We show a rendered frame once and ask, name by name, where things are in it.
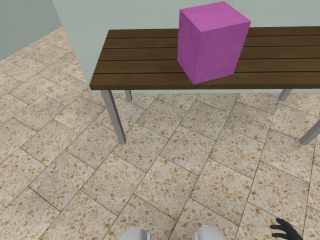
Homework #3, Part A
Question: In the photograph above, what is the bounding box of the table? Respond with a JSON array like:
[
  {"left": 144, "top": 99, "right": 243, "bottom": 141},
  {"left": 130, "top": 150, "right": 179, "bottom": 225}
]
[{"left": 89, "top": 26, "right": 320, "bottom": 145}]

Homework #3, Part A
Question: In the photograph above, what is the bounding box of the right robot thigh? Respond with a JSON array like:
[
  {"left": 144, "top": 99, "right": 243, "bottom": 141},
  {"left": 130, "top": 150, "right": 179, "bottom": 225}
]
[{"left": 194, "top": 226, "right": 228, "bottom": 240}]

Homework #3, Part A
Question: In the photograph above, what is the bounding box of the carton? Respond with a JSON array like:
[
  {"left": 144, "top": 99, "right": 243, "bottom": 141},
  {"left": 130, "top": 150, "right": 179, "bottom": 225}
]
[{"left": 177, "top": 1, "right": 251, "bottom": 85}]

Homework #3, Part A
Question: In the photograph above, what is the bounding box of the left robot thigh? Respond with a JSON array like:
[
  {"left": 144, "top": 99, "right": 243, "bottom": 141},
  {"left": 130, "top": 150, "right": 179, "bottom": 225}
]
[{"left": 119, "top": 228, "right": 152, "bottom": 240}]

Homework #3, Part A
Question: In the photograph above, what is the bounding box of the robot thigh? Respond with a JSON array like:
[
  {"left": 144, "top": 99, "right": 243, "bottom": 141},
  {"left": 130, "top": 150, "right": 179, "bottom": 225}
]
[
  {"left": 119, "top": 228, "right": 152, "bottom": 240},
  {"left": 194, "top": 226, "right": 228, "bottom": 240}
]

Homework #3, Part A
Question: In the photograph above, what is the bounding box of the robot right hand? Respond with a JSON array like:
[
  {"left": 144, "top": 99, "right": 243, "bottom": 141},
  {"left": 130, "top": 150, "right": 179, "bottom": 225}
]
[{"left": 270, "top": 218, "right": 303, "bottom": 240}]

